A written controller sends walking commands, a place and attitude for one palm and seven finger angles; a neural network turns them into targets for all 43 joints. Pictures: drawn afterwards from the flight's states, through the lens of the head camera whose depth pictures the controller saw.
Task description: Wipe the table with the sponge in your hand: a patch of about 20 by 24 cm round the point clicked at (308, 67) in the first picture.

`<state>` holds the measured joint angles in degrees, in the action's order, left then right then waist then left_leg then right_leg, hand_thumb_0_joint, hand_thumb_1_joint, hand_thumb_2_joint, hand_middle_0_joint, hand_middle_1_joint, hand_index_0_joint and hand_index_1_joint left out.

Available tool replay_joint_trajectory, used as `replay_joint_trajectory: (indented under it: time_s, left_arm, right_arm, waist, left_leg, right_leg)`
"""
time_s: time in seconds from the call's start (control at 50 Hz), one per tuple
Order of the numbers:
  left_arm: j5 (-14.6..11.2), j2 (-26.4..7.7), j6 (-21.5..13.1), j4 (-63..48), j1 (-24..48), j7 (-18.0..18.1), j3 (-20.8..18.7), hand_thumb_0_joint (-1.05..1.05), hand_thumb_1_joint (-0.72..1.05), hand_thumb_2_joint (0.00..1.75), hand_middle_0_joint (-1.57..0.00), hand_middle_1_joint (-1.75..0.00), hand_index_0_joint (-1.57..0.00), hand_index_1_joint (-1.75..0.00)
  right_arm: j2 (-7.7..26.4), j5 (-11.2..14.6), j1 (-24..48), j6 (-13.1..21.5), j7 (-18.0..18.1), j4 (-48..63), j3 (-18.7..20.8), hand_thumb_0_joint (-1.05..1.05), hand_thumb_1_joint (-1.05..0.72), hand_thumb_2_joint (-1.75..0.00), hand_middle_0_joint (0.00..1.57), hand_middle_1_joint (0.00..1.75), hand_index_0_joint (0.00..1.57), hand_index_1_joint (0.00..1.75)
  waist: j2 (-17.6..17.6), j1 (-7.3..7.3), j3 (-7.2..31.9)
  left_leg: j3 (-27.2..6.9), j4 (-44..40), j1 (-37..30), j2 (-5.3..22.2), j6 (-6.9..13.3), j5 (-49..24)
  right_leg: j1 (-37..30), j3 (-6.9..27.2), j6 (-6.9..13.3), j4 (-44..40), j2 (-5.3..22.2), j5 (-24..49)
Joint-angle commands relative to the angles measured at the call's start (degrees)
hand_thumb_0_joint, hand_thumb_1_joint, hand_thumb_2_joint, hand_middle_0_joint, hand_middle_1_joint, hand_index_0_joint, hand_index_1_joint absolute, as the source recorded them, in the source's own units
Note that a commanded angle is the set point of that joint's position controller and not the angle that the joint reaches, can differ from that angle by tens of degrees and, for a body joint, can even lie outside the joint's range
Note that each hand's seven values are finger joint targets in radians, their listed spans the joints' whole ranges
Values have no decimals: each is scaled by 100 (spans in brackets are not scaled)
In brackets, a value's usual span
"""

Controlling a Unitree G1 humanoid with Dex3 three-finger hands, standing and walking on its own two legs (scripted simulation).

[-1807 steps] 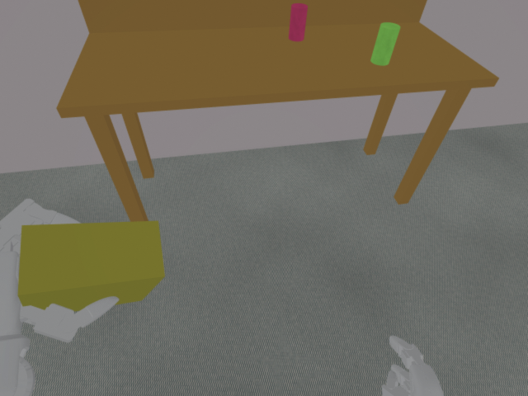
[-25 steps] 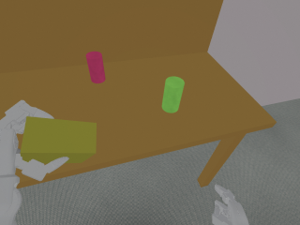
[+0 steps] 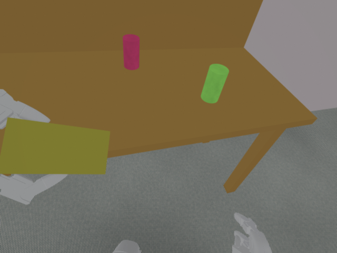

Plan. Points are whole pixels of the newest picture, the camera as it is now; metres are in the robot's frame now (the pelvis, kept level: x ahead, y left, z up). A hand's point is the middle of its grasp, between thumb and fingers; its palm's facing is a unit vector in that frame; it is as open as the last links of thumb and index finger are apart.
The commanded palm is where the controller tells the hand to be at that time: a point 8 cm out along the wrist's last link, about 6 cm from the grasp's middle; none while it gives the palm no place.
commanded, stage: come to a stop and stand still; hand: left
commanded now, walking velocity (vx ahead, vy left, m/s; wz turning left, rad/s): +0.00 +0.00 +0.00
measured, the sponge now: (69, 149) +0.22 +0.21 +0.19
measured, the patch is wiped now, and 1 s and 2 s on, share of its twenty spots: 0.00 0.00 0.00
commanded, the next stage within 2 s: look again from close up in 1.94 s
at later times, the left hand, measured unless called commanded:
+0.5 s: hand out of the picture +0.12 +0.31 +0.19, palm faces +0.30 -0.88 -0.36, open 10.6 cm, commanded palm +0.07 +0.34 +0.21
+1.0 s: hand out of the picture +0.11 +0.26 +0.20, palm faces +0.38 -0.83 -0.41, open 10.6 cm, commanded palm +0.06 +0.30 +0.21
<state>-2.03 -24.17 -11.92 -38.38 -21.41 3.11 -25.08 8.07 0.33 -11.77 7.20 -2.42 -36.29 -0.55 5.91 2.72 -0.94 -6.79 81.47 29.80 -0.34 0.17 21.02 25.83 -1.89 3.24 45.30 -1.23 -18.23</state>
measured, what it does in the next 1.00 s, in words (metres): walks backwards: left foot, then right foot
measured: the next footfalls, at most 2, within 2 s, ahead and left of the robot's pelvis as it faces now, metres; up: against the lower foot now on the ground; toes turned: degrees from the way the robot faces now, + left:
left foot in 0.06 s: -0.06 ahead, +0.20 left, +0.00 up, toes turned -6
right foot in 0.30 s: -0.01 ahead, +0.02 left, +0.00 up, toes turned -7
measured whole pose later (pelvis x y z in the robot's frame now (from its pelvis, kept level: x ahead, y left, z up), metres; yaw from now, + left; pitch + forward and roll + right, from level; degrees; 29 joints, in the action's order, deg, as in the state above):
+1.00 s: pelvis -0.12 +0.03 +0.02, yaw -4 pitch -2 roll -1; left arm -1.4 -19.2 -9.8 -26.2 -22.7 7.7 -20.1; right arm 13.2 1.0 -13.0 5.9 1.1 -38.2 0.5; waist -3.2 1.6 -4.0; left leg -2.8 56.4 24.8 1.6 0.1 21.5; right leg 14.1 -7.2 2.7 32.8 0.0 -16.4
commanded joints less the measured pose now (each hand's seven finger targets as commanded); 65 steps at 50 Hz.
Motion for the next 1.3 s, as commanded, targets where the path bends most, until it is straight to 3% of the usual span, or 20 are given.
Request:
replay_joint_trajectory:
  time_s: [0.0, 0.04, 0.1, 0.14, 0.24, 0.32, 0.36, 0.44, 0.48, 0.5, 0.54, 0.56, 0.6, 0.8, 0.84, 0.88, 0.9, 1.02, 1.12, 1.28]
  left_arm:
    - [1, -1118, -318, -155, 874, 474, -678, 0, 10, 130, -120, -160, -120, -160]
    - [20, -1006, -272, 149, 958, 488, -509, 0, 10, 130, -120, -160, -120, -160]
    - [84, -1169, -260, 3, 1404, 369, -357, 0, 10, 130, -120, -160, -120, -160]
    - [118, -767, -333, -360, 1868, 145, -32, 0, 10, 130, -120, -160, -120, -160]
    - [11, -692, -48, -61, -310, 39, -192, 0, 10, 130, -120, -160, -120, -160]
    - [-152, -1232, -272, -616, 587, 210, -722, 0, 10, 130, -120, -160, -120, -160]
    - [-123, -1282, -290, -874, 609, 291, -758, 0, 10, 130, -120, -160, -120, -160]
    - [-142, -1290, -248, -1452, 898, 402, -585, 0, 10, 130, -120, -160, -120, -160]
    - [-67, -1009, -276, -1187, 1025, 457, -319, 0, 10, 130, -120, -160, -120, -160]
    - [-25, -852, -382, -1152, 1323, 487, -193, 0, 10, 130, -120, -160, -120, -160]
    - [75, -830, -507, -600, 1297, 487, -243, 0, 10, 130, -120, -160, -120, -160]
    - [90, -1048, -471, -845, 1407, 353, -208, 0, 10, 130, -120, -160, -120, -160]
    - [102, -694, -345, -512, 973, 263, -21, 0, 10, 130, -120, -160, -120, -160]
    - [22, -835, -236, -173, -17, 497, -507, 0, 10, 130, -120, -160, -120, -160]
    - [62, -858, -204, -159, 260, 550, -390, 0, 10, 130, -120, -160, -120, -160]
    - [58, -1053, -201, -110, 494, 608, -398, 0, 10, 130, -120, -160, -120, -160]
    - [24, -1105, -272, -210, 673, 631, -444, 0, 10, 130, -120, -160, -120, -160]
    - [-56, -871, -368, -298, -103, 691, -464, 0, 10, 130, -120, -160, -120, -160]
    - [-89, -945, -389, -396, -399, 791, -660, 0, 10, 130, -120, -160, -120, -160]
    - [-60, -761, -365, -205, -528, 656, -509, 0, 10, 130, -120, -160, -120, -160]
  right_arm:
    - [833, -117, 126, 487, 337, 697, 216, 0, -90, -90, 20, 30, 20, 30]
    - [803, -107, -15, 686, 500, 733, 269, 0, -90, -90, 20, 30, 20, 30]
    - [817, -127, 17, 423, 474, 800, 427, 0, -90, -90, 20, 30, 20, 30]
    - [828, -123, 465, 370, 275, 826, 435, 0, -90, -90, 20, 30, 20, 30]
    - [1068, 203, 373, 125, 15, 1377, 538, 0, -90, -90, 20, 30, 20, 30]
    - [976, 219, 278, 34, 136, 1314, 492, 0, -90, -90, 20, 30, 20, 30]
    - [1037, 167, 550, 57, 142, 1254, 497, 0, -90, -90, 20, 30, 20, 30]
    - [815, 41, 602, 52, 303, 1231, 260, 0, -90, -90, 20, 30, 20, 30]
    - [893, -32, 265, 284, 400, 1005, 232, 0, -90, -90, 20, 30, 20, 30]
    - [1031, -116, 196, 369, 383, 916, 331, 0, -90, -90, 20, 30, 20, 30]
    - [915, -36, 224, 466, 333, 1038, 366, 0, -90, -90, 20, 30, 20, 30]
    - [870, -128, 250, 423, 257, 980, 313, 0, -90, -90, 20, 30, 20, 30]
    - [1065, -23, 271, 311, 168, 1021, 433, 0, -90, -90, 20, 30, 20, 30]
    - [961, -42, 219, 107, 391, 1119, 324, 0, -90, -90, 20, 30, 20, 30]
    - [913, -12, 190, 169, 417, 1025, 310, 0, -90, -90, 20, 30, 20, 30]
    - [843, 46, 283, 216, 442, 1039, 313, 0, -90, -90, 20, 30, 20, 30]
    - [836, 19, 316, 250, 443, 990, 259, 0, -90, -90, 20, 30, 20, 30]
    - [826, 54, 441, 186, 414, 948, 233, 0, -90, -90, 20, 30, 20, 30]
    - [758, 33, 507, 205, 452, 1147, 333, 0, -90, -90, 20, 30, 20, 30]
    - [958, 175, 380, 258, 432, 1229, 346, 0, -90, -90, 20, 30, 20, 30]
  waist:
    - [-288, -89, 954]
    - [-681, -144, 1061]
    - [-1994, -447, 676]
    - [-1735, -521, -451]
    - [-1133, -148, 629]
    - [838, -209, 669]
    - [12, -227, -81]
    - [-1041, -253, 52]
    - [-2575, -267, 558]
    - [-3665, -363, 372]
    - [-2577, -325, 78]
    - [-2496, -472, -156]
    - [-1254, -384, -371]
    - [-1946, -255, 305]
    - [-1238, -277, 583]
    - [409, -254, 580]
    - [115, -238, 442]
    - [174, -256, 203]
    - [-113, -155, 457]
    - [-1005, -198, 776]
  left_leg:
    - [1042, -5460, -1315, -66, 218, 459]
    - [1504, -7317, -2421, -16, 143, -1241]
    - [299, -6197, -2932, 1309, 600, -3734]
    - [-842, -6520, -1666, 1772, 864, -2909]
    - [640, -3923, -1131, 748, 638, -505]
    - [370, -271, 329, 42, 178, 826]
    - [-107, -225, -123, 505, 193, 356]
    - [440, -3320, -1965, 581, 306, 418]
    - [691, -5767, -3073, 78, 194, 136]
    - [-704, -6492, -3251, 940, 339, 135]
    - [-2432, -6733, -2061, 1990, 1274, -1171]
    - [-2855, -6807, -2111, 2008, 964, -685]
    - [-2105, -6628, -1829, 1813, 999, 107]
    - [-166, -6307, -683, 1158, 645, 1251]
    - [396, -4973, -394, 634, 462, 624]
    - [662, -2485, 893, 14, 182, 537]
    - [556, -1868, 1078, 84, 69, 531]
    - [711, -3251, -301, 383, -55, -508]
    - [1271, -5266, -1685, 74, 28, -1145]
    - [430, -5343, -1805, 887, 275, -2527]
  right_leg:
    - [-1080, 1347, 466, -1584, 1087, 1131]
    - [-1261, 513, -21, -402, 374, 1360]
    - [181, -517, -398, 808, -166, -1070]
    - [136, -189, -315, 720, -191, -1012]
    - [-1906, -363, 65, -1426, -63, 420]
    - [-1214, 2748, 1474, -2852, 1995, -1216]
    - [551, 3172, 1613, -3182, 2117, -2325]
    - [1577, 1565, 793, -2347, 1524, -2474]
    - [1199, 99, 421, 53, 52, -1994]
    - [1722, -356, 94, 1861, -528, -1659]
    - [1596, 326, -164, 3445, -458, -1058]
    - [1948, 612, -185, 3530, -252, -722]
    - [1909, 521, -218, 3118, -78, -70]
    - [-1854, -730, -304, -1731, -198, -355]
    - [-2660, -208, -152, -2321, 190, -178]
    - [-3049, 2670, 706, -2922, 2095, 709]
    - [-2985, 2686, 855, -2838, 2434, 2018]
    - [-1533, 892, 498, -2579, 1997, 2183]
    - [-1467, 750, 153, -2166, 1748, 1899]
    - [-1650, 173, -365, -1787, 714, 1838]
